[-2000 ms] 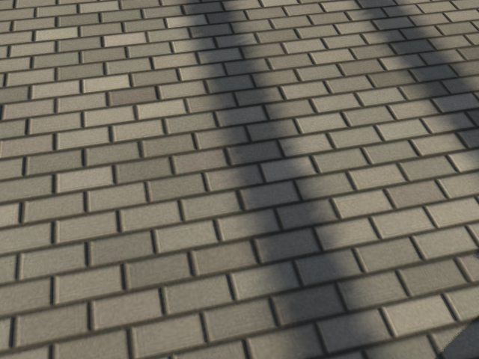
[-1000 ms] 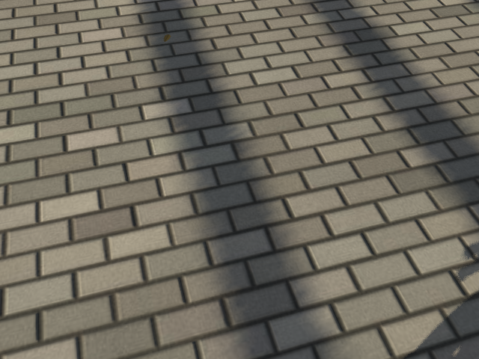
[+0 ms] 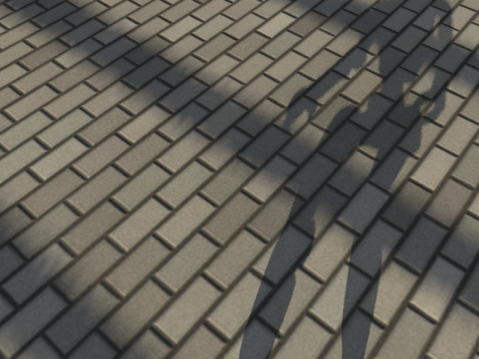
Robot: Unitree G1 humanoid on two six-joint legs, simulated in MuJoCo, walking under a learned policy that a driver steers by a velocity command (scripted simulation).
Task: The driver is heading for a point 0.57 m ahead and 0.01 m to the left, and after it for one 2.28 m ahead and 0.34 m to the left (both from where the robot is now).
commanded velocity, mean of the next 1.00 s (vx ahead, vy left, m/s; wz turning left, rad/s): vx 0.14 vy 0.00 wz -0.26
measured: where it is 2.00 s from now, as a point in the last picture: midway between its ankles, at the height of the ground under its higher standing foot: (280, 307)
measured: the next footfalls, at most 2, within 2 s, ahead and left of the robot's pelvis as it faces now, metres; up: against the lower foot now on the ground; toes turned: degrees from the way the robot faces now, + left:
right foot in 0.20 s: +0.07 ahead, -0.16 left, +0.00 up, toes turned -14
left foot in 0.60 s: +0.09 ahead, +0.09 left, +0.00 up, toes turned -12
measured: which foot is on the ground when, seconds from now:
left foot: down 0.00-0.20, up 0.22-0.58, down 0.60-0.84, up 0.86-1.00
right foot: up 0.00-0.18, down 0.20-1.00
